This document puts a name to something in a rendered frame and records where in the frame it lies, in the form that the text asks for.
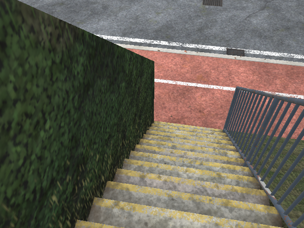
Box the stairs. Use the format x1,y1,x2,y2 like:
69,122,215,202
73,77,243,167
74,121,283,228

